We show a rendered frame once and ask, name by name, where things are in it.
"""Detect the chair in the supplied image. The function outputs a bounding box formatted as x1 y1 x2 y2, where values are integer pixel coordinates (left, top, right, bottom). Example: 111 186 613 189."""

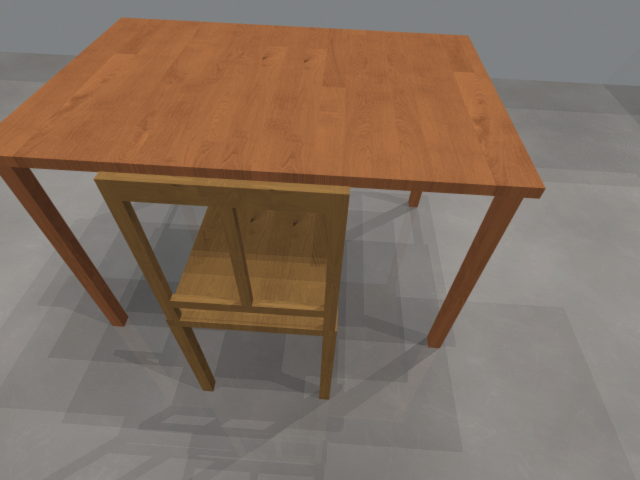
94 171 350 400

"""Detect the table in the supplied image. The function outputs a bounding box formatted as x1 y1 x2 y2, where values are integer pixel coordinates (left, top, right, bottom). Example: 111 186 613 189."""
0 17 546 348

